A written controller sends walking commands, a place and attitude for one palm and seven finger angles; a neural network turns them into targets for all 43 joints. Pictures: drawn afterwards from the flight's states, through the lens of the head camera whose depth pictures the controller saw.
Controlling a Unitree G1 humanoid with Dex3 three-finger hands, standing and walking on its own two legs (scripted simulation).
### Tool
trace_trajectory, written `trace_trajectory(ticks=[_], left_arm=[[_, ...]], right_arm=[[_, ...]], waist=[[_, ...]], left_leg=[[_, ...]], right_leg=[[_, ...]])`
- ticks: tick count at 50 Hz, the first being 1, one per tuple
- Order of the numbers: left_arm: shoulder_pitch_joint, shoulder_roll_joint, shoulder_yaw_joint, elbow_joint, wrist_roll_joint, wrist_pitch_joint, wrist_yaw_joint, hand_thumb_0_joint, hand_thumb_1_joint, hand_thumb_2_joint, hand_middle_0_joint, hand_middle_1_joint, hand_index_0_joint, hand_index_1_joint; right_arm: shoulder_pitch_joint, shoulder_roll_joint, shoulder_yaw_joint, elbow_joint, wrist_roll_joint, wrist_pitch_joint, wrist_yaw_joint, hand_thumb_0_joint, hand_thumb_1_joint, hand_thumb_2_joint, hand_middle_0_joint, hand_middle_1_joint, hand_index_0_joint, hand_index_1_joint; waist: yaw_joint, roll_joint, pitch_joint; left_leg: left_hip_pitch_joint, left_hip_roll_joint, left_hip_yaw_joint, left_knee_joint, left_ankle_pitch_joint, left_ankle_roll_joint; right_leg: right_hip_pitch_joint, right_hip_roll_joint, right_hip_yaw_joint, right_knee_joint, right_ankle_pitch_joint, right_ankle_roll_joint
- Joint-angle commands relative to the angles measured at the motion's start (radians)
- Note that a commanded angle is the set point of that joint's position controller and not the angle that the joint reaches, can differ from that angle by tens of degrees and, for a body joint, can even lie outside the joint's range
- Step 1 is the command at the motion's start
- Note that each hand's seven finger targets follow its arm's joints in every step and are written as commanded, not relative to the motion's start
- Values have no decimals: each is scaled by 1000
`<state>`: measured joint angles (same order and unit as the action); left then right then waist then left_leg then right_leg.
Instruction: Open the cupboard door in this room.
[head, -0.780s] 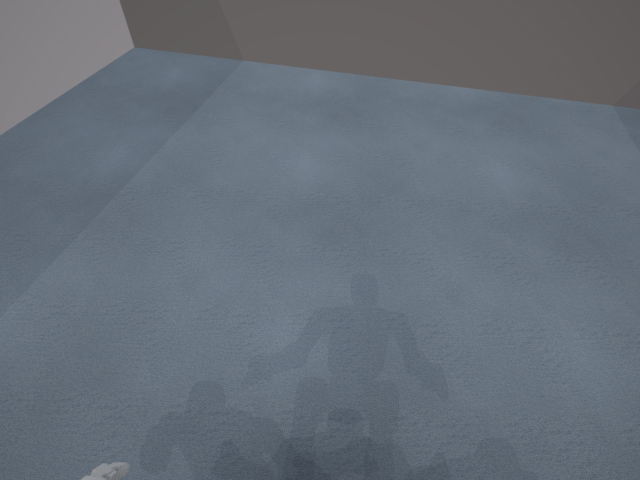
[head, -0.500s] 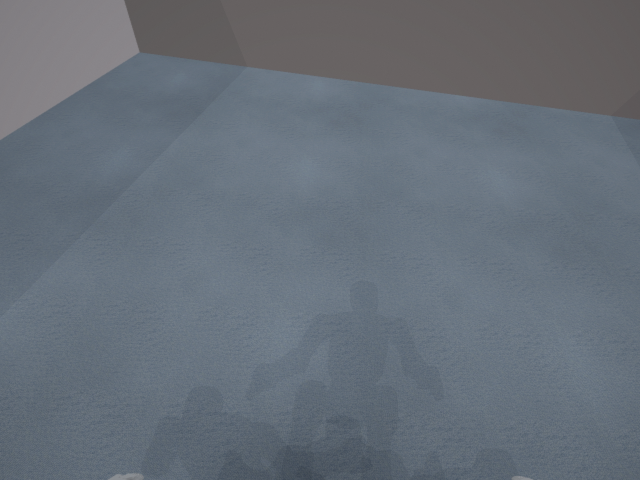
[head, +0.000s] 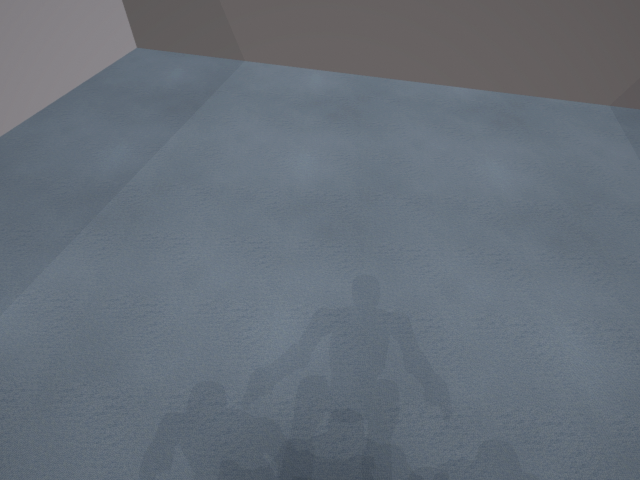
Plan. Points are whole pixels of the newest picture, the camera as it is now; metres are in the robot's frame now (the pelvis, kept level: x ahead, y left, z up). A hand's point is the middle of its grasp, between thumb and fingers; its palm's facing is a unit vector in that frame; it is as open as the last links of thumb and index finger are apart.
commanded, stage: stand and wait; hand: left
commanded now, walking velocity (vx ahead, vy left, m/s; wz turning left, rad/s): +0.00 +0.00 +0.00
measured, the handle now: out of the picture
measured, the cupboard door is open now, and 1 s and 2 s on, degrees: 0 0 0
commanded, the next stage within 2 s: turn or walk to find it in 0.12 s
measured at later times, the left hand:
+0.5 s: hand out of the picture +0.05 +0.22 -0.19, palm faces +0.05 -0.97 -0.25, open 7.4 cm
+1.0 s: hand out of the picture -0.02 +0.17 -0.15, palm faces +0.31 -0.90 -0.32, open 7.4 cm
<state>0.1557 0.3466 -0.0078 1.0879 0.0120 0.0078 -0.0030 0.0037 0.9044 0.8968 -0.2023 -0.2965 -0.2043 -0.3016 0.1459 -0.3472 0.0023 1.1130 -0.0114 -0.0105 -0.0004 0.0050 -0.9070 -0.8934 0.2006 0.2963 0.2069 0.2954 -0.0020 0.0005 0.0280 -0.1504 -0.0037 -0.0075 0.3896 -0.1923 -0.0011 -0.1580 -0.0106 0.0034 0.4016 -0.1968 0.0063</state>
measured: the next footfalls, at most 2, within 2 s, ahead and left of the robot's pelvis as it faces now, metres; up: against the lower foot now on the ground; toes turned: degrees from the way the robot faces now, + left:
right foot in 0.84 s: +0.01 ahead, -0.13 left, +0.00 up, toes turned +14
left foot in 1.30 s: -0.09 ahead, +0.09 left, +0.00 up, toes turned +32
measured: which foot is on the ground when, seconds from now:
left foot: down 0.00-0.84, up 0.86-1.00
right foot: down 0.00-0.50, up 0.52-0.82, down 0.84-1.00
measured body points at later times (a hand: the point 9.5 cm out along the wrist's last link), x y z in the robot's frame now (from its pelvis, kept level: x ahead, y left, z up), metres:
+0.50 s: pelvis +0.00 +0.01 -0.02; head +0.01 +0.03 +0.43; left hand +0.04 +0.27 -0.17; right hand +0.07 -0.25 -0.16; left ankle +0.01 +0.12 -0.74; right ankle +0.02 -0.12 -0.74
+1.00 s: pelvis -0.03 -0.05 +0.00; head -0.01 -0.08 +0.44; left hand -0.04 +0.22 -0.13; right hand +0.08 -0.29 -0.16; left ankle -0.06 +0.10 -0.66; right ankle -0.03 -0.14 -0.74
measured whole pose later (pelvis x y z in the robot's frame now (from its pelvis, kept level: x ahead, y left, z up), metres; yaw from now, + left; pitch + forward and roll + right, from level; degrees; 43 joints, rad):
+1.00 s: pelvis -0.03 -0.05 +0.00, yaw +18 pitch -1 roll +2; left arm 0.23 0.20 0.03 0.92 0.02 0.03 0.03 0.00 0.91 0.90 -0.20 -0.30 -0.20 -0.30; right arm 0.25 -0.27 -0.09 0.98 -0.02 0.07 0.01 0.00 -0.91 -0.89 0.20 0.30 0.20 0.29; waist -0.03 0.04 0.03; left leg -0.53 -0.05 -0.07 1.12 -0.34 -0.04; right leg -0.18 -0.03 -0.07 0.50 -0.31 -0.04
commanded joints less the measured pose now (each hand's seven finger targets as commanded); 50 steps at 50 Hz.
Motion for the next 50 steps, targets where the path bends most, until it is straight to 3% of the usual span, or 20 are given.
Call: trace_trajectory(ticks=[1, 9, 14, 19, 22, 23, 25, 26, 28, 31, 35, 38, 40, 41, 42, 43, 44, 45, 47, 50], left_arm=[[-59, 206, 42, -67, 1, -29, 11, 0, 900, 900, -200, -300, -200, -300], [-60, 198, 45, -73, 0, -27, 14, 0, 900, 900, -200, -300, -200, -300], [12, 102, 33, -80, 0, 4, 27, 0, 900, 900, -200, -300, -200, -300], [18, 132, 53, -134, 5, 14, 36, 0, 900, 900, -200, -300, -200, -300], [-10, 117, 58, -173, 9, 17, 40, 0, 900, 900, -200, -300, -200, -300], [-17, 101, 59, -186, 9, 20, 39, 0, 900, 900, -200, -300, -200, -300], [-32, 34, 53, -209, 1, 25, 38, 0, 900, 900, -200, -300, -200, -300], [-27, 40, 54, -219, 4, 23, 42, 0, 900, 900, -200, -300, -200, -300], [-6, 30, 64, -209, 5, 25, 41, 0, 900, 900, -200, -300, -200, -300], [2, -7, 62, -210, 0, 18, 32, 0, 900, 900, -200, -300, -200, -300], [-6, -41, 63, -226, -7, 18, 33, 0, 900, 900, -200, -300, -200, -300], [48, -44, 67, -222, -12, 19, 36, 0, 900, 900, -200, -300, -200, -300], [128, -29, 78, -201, -9, 15, 39, 0, 900, 900, -200, -300, -200, -300], [159, 24, 90, -200, -1, 8, 44, 0, 900, 900, -200, -300, -200, -300], [158, 114, 109, -210, 17, -1, 50, 0, 900, 900, -200, -300, -200, -300], [113, 125, 101, -238, 10, 3, 51, 0, 900, 900, -200, -300, -200, -300], [44, 89, 95, -258, 10, 0, 53, 0, 900, 900, -200, -300, -200, -300], [4, 60, 93, -261, 8, -7, 51, 0, 900, 900, -200, -300, -200, -300], [-22, 18, 76, -266, 8, -12, 45, 0, 900, 900, -200, -300, -200, -300], [72, 7, 72, -241, 7, -20, 43, 0, 900, 900, -200, -300, -200, -300]], right_arm=[[-64, -208, -45, -69, 1, -23, -9, 0, -900, -900, 200, 300, 200, 300], [-61, -197, -44, -73, 0, -19, -6, 0, -900, -900, 200, 300, 200, 300], [-6, -75, -24, -87, -3, 12, -1, 0, -900, -900, 200, 300, 200, 300], [43, -55, -44, -122, -2, 35, 0, 0, -900, -900, 200, 300, 200, 300], [89, -43, -55, -136, -1, 36, 3, 0, -900, -900, 200, 300, 200, 300], [99, -53, -57, -140, -3, 33, 4, 0, -900, -900, 200, 300, 200, 300], [121, -118, -73, -155, -14, 23, -1, 0, -900, -900, 200, 300, 200, 300], [133, -121, -78, -157, -8, 20, -10, 0, -900, -900, 200, 300, 200, 300], [122, -102, -82, -169, -7, 19, -21, 0, -900, -900, 200, 300, 200, 300], [115, -82, -86, -185, -9, 21, -27, 0, -900, -900, 200, 300, 200, 300], [154, -71, -99, -183, -13, 31, -27, 0, -900, -900, 200, 300, 200, 300], [130, -71, -108, -200, -14, 40, -20, 0, -900, -900, 200, 300, 200, 300], [92, -59, -111, -218, -9, 48, -14, 0, -900, -900, 200, 300, 200, 300], [91, -23, -109, -227, -1, 50, -7, 0, -900, -900, 200, 300, 200, 300], [101, 44, -101, -249, 2, 50, -6, 0, -900, -900, 200, 300, 200, 300], [46, 4, -113, -260, -12, 49, -8, 0, -900, -900, 200, 300, 200, 300], [68, -3, -118, -248, -16, 56, 0, 0, -900, -900, 200, 300, 200, 300], [80, 4, -117, -224, -14, 67, 5, 0, -900, -900, 200, 300, 200, 300], [134, 20, -113, -189, -12, 69, 13, 0, -900, -900, 200, 300, 200, 300], [108, 28, -104, -188, -10, 70, 13, 0, -900, -900, 200, 300, 200, 300]], waist=[[4, -3, -18], [3, -5, -16], [12, -40, -17], [0, -132, -48], [-23, -110, -58], [-28, -49, -56], [-39, 240, -15], [-32, 242, -12], [-17, 182, -42], [-17, 141, -100], [-38, 143, -117], [-17, 153, -107], [20, 125, -101], [33, 29, -99], [40, -248, -71], [50, -248, 3], [4, -181, 26], [-12, -213, 66], [-47, -162, 81], [-15, -158, 54]], left_leg=[[-33, 111, -116, -92, -17, 34], [-46, 112, -119, -64, 57, 33], [-137, 86, -106, 25, 73, 16], [-150, 37, -47, 224, 18, 1], [-118, 52, -61, 198, 41, 8], [-108, 81, -121, 136, 111, 24], [-126, 250, -475, -85, 239, 145], [-94, 282, -536, -108, 319, 206], [-55, 255, -495, -81, 310, 217], [21, 194, -412, -29, 357, 197], [37, 176, -456, -32, 340, 193], [-54, 146, -457, -25, 262, 164], [-193, 85, -412, 7, 88, 102], [-336, 29, -342, 97, -55, 51], [-524, -89, -141, 363, -260, -24], [-502, -73, -106, 571, -343, -31], [-457, -39, -137, 680, -273, -23], [-430, -26, -116, 744, -232, -26], [-415, -12, -70, 822, -143, -38], [-443, -1, -36, 825, -114, -58]], right_leg=[[-23, -107, 109, -99, -59, -34], [-23, -114, 91, -73, -13, -30], [-21, -149, 85, -34, -11, -15], [-72, -270, 123, -40, 36, -89], [-116, -260, 62, 49, 67, -84], [-140, -208, 12, 121, 26, -52], [-230, -5, -91, 417, -271, 34], [-280, -10, -18, 546, -377, 28], [-325, -31, 34, 647, -341, 27], [-323, -17, 17, 587, -301, 41], [-260, 11, 12, 434, -302, 42], [-131, 31, -3, 262, -240, 38], [49, 28, -23, 44, -86, 33], [183, -67, 54, -56, -80, 6], [229, -347, 352, -169, -211, -86], [0, -459, 421, -196, -144, -146], [-99, -402, 315, -197, -154, -145], [-163, -344, 272, -206, -147, -128], [-149, -267, 123, -150, -3, -111], [-45, -254, 66, -107, 137, -122]])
